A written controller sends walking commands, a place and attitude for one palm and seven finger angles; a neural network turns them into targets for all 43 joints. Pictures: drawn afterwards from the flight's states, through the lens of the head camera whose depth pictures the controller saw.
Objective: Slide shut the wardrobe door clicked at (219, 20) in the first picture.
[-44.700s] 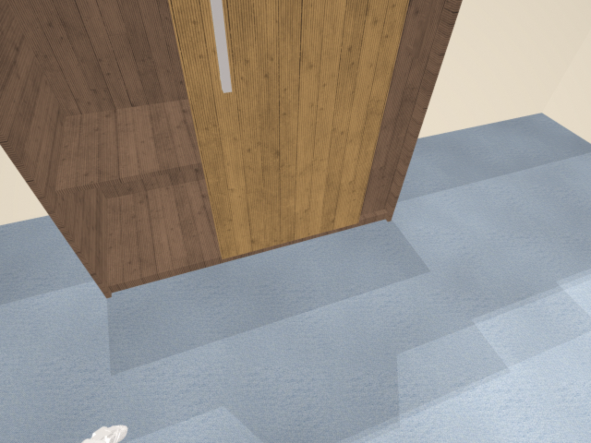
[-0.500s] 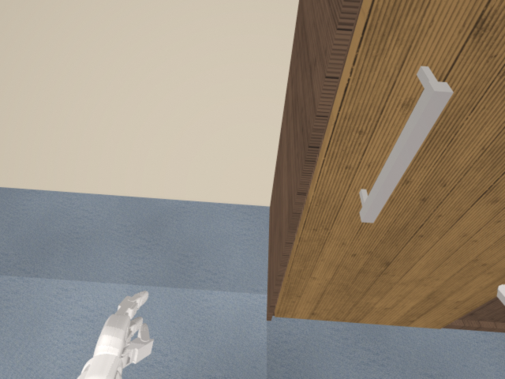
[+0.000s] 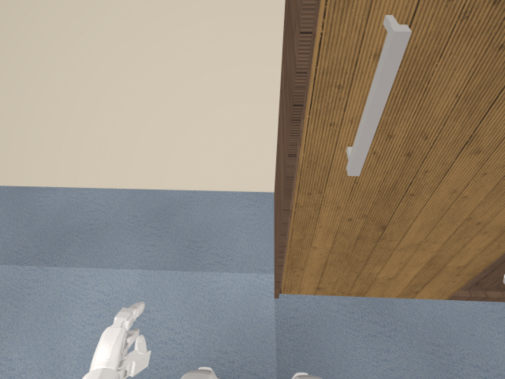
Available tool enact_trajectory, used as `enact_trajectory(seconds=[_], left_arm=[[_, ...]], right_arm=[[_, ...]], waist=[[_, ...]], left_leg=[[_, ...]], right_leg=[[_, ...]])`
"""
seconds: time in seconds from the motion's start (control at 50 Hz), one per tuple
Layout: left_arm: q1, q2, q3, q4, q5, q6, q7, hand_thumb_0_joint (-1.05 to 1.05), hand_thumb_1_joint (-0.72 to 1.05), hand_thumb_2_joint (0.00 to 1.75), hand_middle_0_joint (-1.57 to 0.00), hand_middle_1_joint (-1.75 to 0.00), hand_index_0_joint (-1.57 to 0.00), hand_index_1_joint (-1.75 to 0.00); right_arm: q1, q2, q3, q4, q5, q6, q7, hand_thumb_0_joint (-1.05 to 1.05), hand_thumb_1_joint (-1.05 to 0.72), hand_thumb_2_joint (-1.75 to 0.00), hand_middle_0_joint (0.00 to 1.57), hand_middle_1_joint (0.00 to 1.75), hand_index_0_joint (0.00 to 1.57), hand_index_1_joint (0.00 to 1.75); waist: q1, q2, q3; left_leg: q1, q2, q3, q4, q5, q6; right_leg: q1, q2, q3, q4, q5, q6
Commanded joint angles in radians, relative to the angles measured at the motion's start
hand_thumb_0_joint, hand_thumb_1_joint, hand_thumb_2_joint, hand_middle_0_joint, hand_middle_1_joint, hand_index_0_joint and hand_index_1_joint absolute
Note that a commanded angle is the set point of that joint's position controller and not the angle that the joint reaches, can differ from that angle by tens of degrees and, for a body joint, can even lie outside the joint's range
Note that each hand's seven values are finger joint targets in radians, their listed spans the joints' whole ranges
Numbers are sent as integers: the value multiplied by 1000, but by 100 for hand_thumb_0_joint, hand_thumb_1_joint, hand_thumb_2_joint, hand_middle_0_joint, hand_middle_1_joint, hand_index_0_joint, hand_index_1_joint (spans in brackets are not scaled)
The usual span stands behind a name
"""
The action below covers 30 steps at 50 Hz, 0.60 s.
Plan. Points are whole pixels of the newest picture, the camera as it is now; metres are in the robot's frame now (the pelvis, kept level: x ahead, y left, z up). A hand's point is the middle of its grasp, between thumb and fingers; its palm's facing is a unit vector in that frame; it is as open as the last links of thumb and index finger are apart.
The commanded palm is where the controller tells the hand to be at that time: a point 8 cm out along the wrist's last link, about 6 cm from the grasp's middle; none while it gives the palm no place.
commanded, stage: step back with the hand held close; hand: right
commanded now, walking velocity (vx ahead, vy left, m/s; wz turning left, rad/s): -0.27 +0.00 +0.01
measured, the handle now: (369, 106) +0.50 -0.17 +0.18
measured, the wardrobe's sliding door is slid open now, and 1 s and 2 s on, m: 0.01 0.01 0.01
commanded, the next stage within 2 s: stop stepping back and stand still in 0.54 s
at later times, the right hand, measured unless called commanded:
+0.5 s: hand out of the picture +0.13 -0.25 +0.18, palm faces +0.36 +0.80 -0.48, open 7.4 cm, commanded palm +0.05 -0.28 +0.20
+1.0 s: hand out of the picture +0.00 -0.27 +0.19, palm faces +0.44 +0.79 -0.42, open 7.4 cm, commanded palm -0.07 -0.31 +0.20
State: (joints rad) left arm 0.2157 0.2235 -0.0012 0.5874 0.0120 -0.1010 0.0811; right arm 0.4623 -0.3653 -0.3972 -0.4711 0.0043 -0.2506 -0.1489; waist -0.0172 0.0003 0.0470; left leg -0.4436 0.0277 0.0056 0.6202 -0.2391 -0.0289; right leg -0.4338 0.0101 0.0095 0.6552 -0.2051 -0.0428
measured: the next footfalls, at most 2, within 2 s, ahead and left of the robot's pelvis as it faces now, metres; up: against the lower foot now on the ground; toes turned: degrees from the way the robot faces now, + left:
left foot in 0.18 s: -0.15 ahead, +0.10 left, +0.00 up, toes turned -3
right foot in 0.80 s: -0.15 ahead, -0.11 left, +0.00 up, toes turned -3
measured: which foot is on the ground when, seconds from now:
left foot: up 0.00-0.16, down 0.18-1.00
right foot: down 0.00-0.58, up 0.60-0.78, down 0.80-1.00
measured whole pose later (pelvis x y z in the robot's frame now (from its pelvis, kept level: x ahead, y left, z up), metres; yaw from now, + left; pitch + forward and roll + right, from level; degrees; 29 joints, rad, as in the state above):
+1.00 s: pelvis -0.20 -0.01 +0.02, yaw -1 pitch -1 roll +0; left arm 0.28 0.16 -0.03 0.63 0.02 -0.15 0.05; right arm 0.51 -0.42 -0.41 -0.48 0.01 -0.19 -0.15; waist 0.03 0.06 -0.05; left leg -0.28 -0.02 0.05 0.62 -0.37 0.01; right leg -0.25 0.02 -0.05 0.51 -0.25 -0.04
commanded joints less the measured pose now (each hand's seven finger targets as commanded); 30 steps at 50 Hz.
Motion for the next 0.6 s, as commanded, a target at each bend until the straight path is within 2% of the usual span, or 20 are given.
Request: enact_trajectory(seconds=[0.0, 0.04, 0.08, 0.14, 0.18, 0.22, 0.24, 0.26, 0.28, 0.3, 0.34, 0.36, 0.38, 0.4, 0.44, 0.46, 0.52, 0.54, 0.56, 0.58], left_arm=[[-85, 125, 70, -166, 9, -81, 17, 0, 90, 90, -20, -30, -20, -30], [-82, 133, 81, -162, 4, -95, -3, 0, 90, 90, -20, -30, -20, -30], [-68, 125, 79, -148, 3, -109, -11, 0, 90, 90, -20, -30, -20, -30], [-78, 112, 57, -103, 7, -109, -22, 0, 90, 90, -20, -30, -20, -30], [-60, 96, 51, -70, 19, -92, -19, 0, 90, 90, -20, -30, -20, -30], [-78, 81, 46, -77, 3, -79, -5, 0, 90, 90, -20, -30, -20, -30], [-78, 100, 67, -94, -12, -77, 2, 0, 90, 90, -20, -30, -20, -30], [-100, 113, 74, -120, -22, -80, 6, 0, 90, 90, -20, -30, -20, -30], [-129, 110, 69, -138, -20, -77, 13, 0, 90, 90, -20, -30, -20, -30], [-130, 96, 58, -144, -16, -66, 14, 0, 90, 90, -20, -30, -20, -30], [-133, 114, 49, -144, -9, -46, 12, 0, 90, 90, -20, -30, -20, -30], [-118, 121, 52, -139, -7, -41, 4, 0, 90, 90, -20, -30, -20, -30], [-113, 121, 59, -135, -1, -44, -7, 0, 90, 90, -20, -30, -20, -30], [-102, 115, 65, -133, 4, -51, -16, 0, 90, 90, -20, -30, -20, -30], [-135, 133, 75, -150, 16, -67, -17, 0, 90, 90, -20, -30, -20, -30], [-140, 131, 76, -159, 14, -68, -19, 0, 90, 90, -20, -30, -20, -30], [-155, 121, 82, -185, -4, -60, -22, 0, 90, 90, -20, -30, -20, -30], [-141, 116, 84, -181, -9, -53, -20, 0, 90, 90, -20, -30, -20, -30], [-119, 92, 85, -172, -16, -43, -19, 0, 90, 90, -20, -30, -20, -30], [-102, 101, 90, -150, 0, -45, -26, 0, 90, 90, -20, -30, -20, -30]], right_arm=[[-76, -253, -209, -273, -21, -99, -27, 0, -90, -90, 20, 30, 20, 30], [-20, -236, -213, -223, -25, -106, -18, 0, -90, -90, 20, 30, 20, 30], [57, -217, -205, -190, -7, -109, -8, 0, -90, -90, 20, 30, 20, 30], [86, -209, -165, -218, 34, -100, 10, 0, -90, -90, 20, 30, 20, 30], [30, -232, -161, -203, 32, -109, 13, 0, -90, -90, 20, 30, 20, 30], [-60, -272, -166, -198, 29, -110, 11, 0, -90, -90, 20, 30, 20, 30], [-75, -257, -148, -181, 30, -96, 15, 0, -90, -90, 20, 30, 20, 30], [-70, -267, -154, -182, 34, -88, 21, 0, -90, -90, 20, 30, 20, 30], [-47, -305, -193, -178, 36, -79, 19, 0, -90, -90, 20, 30, 20, 30], [5, -288, -191, -156, 39, -74, 24, 0, -90, -90, 20, 30, 20, 30], [-11, -286, -183, -216, 37, -69, 24, 0, -90, -90, 20, 30, 20, 30], [-18, -271, -171, -235, 38, -66, 22, 0, -90, -90, 20, 30, 20, 30], [-4, -263, -160, -229, 40, -61, 20, 0, -90, -90, 20, 30, 20, 30], [43, -236, -153, -195, 51, -60, 24, 0, -90, -90, 20, 30, 20, 30], [20, -247, -178, -248, 39, -53, 24, 0, -90, -90, 20, 30, 20, 30], [21, -252, -194, -257, 41, -50, 24, 0, -90, -90, 20, 30, 20, 30], [135, -266, -219, -256, 64, -37, 23, 0, -90, -90, 20, 30, 20, 30], [156, -280, -226, -260, 68, -39, 24, 0, -90, -90, 20, 30, 20, 30], [152, -311, -228, -266, 63, -43, 22, 0, -90, -90, 20, 30, 20, 30], [130, -317, -242, -266, 66, -47, 14, 0, -90, -90, 20, 30, 20, 30]], waist=[[-2, -297, -147], [-11, -218, -121], [-10, -229, -112], [0, -207, -164], [7, -66, -191], [1, 126, -310], [3, 292, -314], [-9, 303, -298], [-18, 236, -283], [-13, 138, -238], [-11, -73, -259], [-11, -157, -293], [-14, -219, -303], [-15, -269, -309], [-27, -314, -235], [-31, -279, -196], [-41, -132, -177], [-33, -21, -173], [-23, 224, -161], [-43, 270, -111]], left_leg=[[357, -100, -23, 430, -101, -2], [356, -112, -21, 326, -145, 7], [304, -108, 12, 94, -166, 15], [180, -69, 16, -302, -86, 50], [143, 63, -125, -329, 349, 64], [239, 106, -94, -224, 1040, -31], [280, 98, -51, -186, 1199, -98], [288, 105, -46, -160, 1143, -91], [235, 105, -69, -161, 1032, -73], [197, 95, -67, -159, 916, -50], [113, 10, -53, -100, 645, -48], [94, -33, -44, -41, 390, -45], [56, -60, -50, 9, 75, -41], [76, -76, -52, 63, -179, -21], [281, -104, -36, 181, -248, 12], [340, -96, -19, 156, -217, 29], [309, -73, 28, -128, -154, 52], [183, 2, -51, -270, -222, 87], [-95, 230, -378, -514, -412, 164], [-201, 393, -528, -570, -255, 271]], right_leg=[[-325, -292, 382, -537, -544, -137], [-301, -257, 319, -459, -468, -136], [-167, -213, 261, -403, -367, -106], [149, -166, 199, -318, -84, -28], [244, -101, 50, -126, 268, 13], [300, -42, -108, -26, 349, 35], [256, -14, -120, -8, 238, 31], [223, -13, -102, -23, 144, 25], [242, -20, -94, -41, 151, 18], [266, -29, -94, -92, 213, 15], [401, -100, -42, -195, 614, -6], [449, -161, 5, -207, 747, -29], [465, -215, 60, -232, 764, -54], [407, -262, 113, -310, 600, -74], [62, -322, 193, -478, 38, -115], [-51, -310, 181, -510, -133, -111], [-66, -195, 68, -390, -276, -24], [2, -108, -3, -218, -283, 29], [126, 22, -82, 169, -221, 94], [33, 75, -17, 514, -277, 107]])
